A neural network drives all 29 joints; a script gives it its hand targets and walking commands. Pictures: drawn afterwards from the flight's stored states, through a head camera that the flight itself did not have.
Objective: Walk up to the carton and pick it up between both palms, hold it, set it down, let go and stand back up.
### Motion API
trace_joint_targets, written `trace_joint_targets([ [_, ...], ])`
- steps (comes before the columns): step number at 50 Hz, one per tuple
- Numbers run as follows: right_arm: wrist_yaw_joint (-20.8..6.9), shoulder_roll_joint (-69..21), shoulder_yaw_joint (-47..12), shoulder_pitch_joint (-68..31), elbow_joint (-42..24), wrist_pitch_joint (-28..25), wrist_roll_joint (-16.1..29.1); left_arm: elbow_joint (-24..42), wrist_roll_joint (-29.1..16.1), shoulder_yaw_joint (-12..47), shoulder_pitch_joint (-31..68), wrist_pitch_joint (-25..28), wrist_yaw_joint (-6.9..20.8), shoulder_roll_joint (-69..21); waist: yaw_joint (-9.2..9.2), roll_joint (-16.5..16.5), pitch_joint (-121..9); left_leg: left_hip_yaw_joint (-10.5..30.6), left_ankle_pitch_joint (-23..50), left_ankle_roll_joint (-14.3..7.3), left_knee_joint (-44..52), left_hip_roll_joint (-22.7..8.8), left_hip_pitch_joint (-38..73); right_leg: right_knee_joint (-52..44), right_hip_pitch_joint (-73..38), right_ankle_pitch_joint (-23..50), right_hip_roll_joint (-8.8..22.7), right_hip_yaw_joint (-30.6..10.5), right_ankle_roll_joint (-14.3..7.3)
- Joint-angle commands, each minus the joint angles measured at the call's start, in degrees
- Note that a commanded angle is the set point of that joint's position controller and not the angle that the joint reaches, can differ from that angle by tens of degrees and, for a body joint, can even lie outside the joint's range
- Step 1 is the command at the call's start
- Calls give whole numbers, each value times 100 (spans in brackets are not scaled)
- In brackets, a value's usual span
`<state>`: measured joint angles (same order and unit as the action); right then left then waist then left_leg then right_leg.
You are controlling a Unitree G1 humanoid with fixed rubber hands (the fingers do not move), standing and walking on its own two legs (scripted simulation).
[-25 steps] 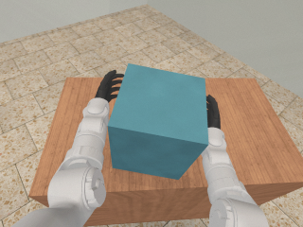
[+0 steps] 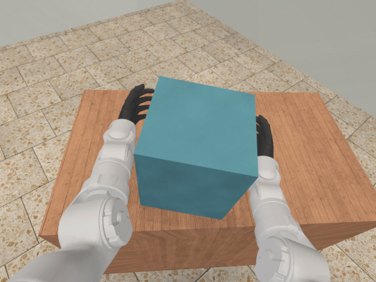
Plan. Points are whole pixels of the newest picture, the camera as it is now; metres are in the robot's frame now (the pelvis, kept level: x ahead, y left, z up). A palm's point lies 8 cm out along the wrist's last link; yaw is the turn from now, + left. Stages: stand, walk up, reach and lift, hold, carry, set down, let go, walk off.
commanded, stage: set down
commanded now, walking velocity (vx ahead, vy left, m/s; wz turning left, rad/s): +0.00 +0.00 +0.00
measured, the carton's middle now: (193, 154) +0.39 +0.01 +0.02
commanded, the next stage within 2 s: none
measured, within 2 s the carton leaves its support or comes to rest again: rests again in 0.22 s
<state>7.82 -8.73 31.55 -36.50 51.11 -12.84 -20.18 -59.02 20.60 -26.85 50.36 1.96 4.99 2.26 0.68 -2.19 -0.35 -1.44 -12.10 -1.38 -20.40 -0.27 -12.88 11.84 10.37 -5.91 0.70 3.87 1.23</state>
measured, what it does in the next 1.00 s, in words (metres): stands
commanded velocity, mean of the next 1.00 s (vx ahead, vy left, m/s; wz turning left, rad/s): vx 0.00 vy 0.00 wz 0.00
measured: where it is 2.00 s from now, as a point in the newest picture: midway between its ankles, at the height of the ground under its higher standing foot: outside the picture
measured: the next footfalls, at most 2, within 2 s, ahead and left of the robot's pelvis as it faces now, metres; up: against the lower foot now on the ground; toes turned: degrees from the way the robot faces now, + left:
none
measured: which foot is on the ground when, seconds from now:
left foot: down 0.00-1.00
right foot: down 0.00-1.00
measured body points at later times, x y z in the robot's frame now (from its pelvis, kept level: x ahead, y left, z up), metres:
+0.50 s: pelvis +0.00 +0.00 +0.00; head +0.04 +0.03 +0.45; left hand +0.43 +0.16 +0.08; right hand +0.39 -0.14 +0.05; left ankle -0.02 +0.09 -0.75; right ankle -0.01 -0.14 -0.75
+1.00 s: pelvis +0.00 +0.00 +0.00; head +0.05 +0.03 +0.44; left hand +0.44 +0.17 +0.07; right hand +0.39 -0.14 +0.05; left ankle -0.02 +0.09 -0.75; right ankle -0.01 -0.14 -0.75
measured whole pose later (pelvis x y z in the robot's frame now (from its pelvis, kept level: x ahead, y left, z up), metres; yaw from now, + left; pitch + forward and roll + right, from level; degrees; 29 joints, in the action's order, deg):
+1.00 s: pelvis +0.00 +0.00 +0.00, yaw +1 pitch +3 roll -2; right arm 6.7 -10.0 35.0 -37.5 52.8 -17.5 -23.5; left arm -53.9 24.9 -30.1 47.6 1.0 8.2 1.4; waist 1.2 -2.0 2.1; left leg -0.5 -13.6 -1.6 -22.4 0.1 -12.1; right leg 13.6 9.1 -7.7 1.1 5.0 1.5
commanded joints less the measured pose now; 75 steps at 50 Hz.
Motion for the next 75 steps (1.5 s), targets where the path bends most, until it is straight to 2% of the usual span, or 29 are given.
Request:
trace_joint_targets([
  [1,-623,-2722,-1580,-3536,-367,-612,-383,-142,124,1180,2229,183,588,-3167,57,528,-2465,-448,2574,497,15,18,419,357,-1425,1411,-273,292,-51],
  [15,-596,-2735,-1230,-3212,39,-764,-655,-215,338,943,2058,284,605,-3120,166,527,-2184,-414,2610,515,-17,26,360,352,-1226,1299,-299,331,-30],
  [17,-648,-2749,-1264,-3093,-9,-698,-613,-29,334,1029,1969,265,650,-3132,242,424,-2073,-402,2583,448,-11,-3,478,411,-1620,1726,-204,321,-24],
  [19,-646,-2756,-1314,-3036,-65,-664,-577,3,337,1027,1860,218,702,-3117,261,369,-2006,-387,2476,402,61,15,378,442,-1731,1816,-176,295,18],
  [33,-700,-2604,-1116,-2638,53,-643,-595,288,462,1018,1569,87,690,-3104,280,548,-1703,-340,2607,490,-38,-69,748,329,-1082,1064,-253,419,-49],
  [44,-712,-2538,-1034,-2450,234,-737,-663,286,548,958,1336,160,648,-3100,284,581,-1613,-312,2971,520,-203,-77,801,380,-871,1157,-280,439,-61],
  [56,-668,-2368,-934,-2335,413,-777,-769,127,607,717,1314,287,642,-2831,279,409,-1518,-317,2712,437,-145,-61,666,420,-865,1182,-256,414,-3],
  [63,-600,-1907,-789,-2258,543,-764,-709,106,586,582,1343,336,538,-2387,274,421,-1535,-324,2680,448,-162,-72,746,398,-719,993,-281,402,-6],
  [66,-453,-1079,-659,-2095,646,-777,-517,133,474,459,1281,375,352,-1577,254,414,-1597,-340,2732,469,-208,-80,773,416,-662,981,-299,365,-5],
  [68,-194,183,-525,-1834,823,-798,-140,215,224,347,1185,428,39,-322,248,381,-1649,-352,2702,486,-240,-92,708,459,-630,1018,-313,299,5],
  [69,-15,789,-732,-1826,986,-811,300,192,-122,597,1254,475,-178,269,261,376,-1717,-342,2690,496,-291,-105,593,515,-574,1090,-333,231,10],
  [71,224,908,-1328,-2161,1322,-776,1238,-130,-842,1092,1581,574,-411,520,261,504,-1877,-299,2476,488,-450,-87,165,665,-459,1170,-333,62,-6],
  [73,343,967,-1587,-2489,1345,-729,1724,-506,-1383,1338,1918,799,-503,860,223,528,-2341,-246,2063,447,-561,-45,-330,899,-403,1223,-278,-56,9],
  [75,361,1140,-1723,-2839,1301,-746,1950,-855,-1781,1593,2355,1124,-585,1229,198,608,-3117,-176,2038,459,-732,-44,-482,1144,-291,1402,-242,-95,-3],
])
